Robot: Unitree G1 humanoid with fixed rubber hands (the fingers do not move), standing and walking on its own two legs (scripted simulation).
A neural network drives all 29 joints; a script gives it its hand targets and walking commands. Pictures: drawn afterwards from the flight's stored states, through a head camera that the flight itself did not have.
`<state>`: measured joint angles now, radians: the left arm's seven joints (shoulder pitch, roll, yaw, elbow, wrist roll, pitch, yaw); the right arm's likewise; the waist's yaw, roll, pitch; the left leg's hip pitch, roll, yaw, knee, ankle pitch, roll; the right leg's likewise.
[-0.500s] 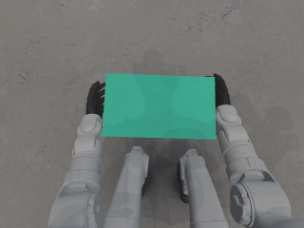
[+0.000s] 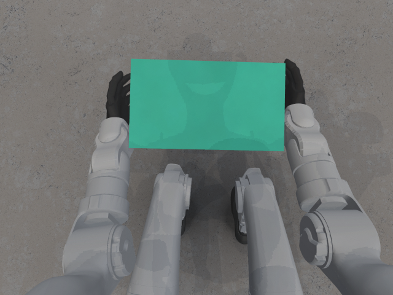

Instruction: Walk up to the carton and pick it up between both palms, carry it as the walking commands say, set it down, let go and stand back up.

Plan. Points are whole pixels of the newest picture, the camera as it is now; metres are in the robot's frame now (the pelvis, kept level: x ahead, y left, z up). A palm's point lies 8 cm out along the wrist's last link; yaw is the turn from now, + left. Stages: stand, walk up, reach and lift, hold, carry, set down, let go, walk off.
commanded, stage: set down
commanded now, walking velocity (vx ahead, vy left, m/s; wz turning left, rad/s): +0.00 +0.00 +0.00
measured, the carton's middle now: (203, 116) +0.42 +0.03 -0.17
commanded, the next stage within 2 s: none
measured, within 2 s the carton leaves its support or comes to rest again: neither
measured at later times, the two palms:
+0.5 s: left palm (135, 113) +0.44 +0.20 -0.21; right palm (276, 104) +0.47 -0.14 -0.21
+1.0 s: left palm (145, 111) +0.46 +0.19 -0.28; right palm (271, 107) +0.47 -0.15 -0.28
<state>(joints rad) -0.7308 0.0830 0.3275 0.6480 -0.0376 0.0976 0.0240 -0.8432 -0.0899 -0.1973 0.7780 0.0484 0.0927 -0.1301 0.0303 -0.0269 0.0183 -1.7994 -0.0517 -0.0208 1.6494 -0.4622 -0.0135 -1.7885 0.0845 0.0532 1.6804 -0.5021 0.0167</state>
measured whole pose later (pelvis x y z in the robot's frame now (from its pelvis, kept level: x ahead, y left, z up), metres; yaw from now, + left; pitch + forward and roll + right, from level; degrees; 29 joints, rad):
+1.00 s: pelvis -0.04 +0.01 -0.12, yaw +0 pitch +25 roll +0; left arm -1.24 0.28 0.17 0.85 -0.20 0.17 0.11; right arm -1.30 -0.28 -0.15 0.95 0.16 0.15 -0.16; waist 0.03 -0.03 0.52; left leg -2.02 -0.06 -0.02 2.03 -0.45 -0.02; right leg -1.99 0.10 0.03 2.05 -0.50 0.04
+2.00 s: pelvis -0.04 +0.01 -0.14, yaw +0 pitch +25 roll +0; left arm -1.28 0.31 0.13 0.98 -0.20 0.11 0.09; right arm -1.34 -0.27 -0.14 1.08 0.18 0.09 -0.16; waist 0.03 -0.03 0.52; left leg -2.10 -0.07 -0.02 2.12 -0.47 -0.02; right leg -2.07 0.10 0.03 2.14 -0.52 0.04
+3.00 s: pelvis -0.03 +0.01 -0.15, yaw -1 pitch +30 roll -1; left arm -1.28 0.33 0.10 1.02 -0.21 0.01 0.12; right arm -1.34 -0.31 -0.11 1.09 0.21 -0.01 -0.15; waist 0.03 -0.03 0.47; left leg -2.19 -0.07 -0.02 2.14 -0.47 -0.02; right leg -2.15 0.10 0.03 2.16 -0.53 0.05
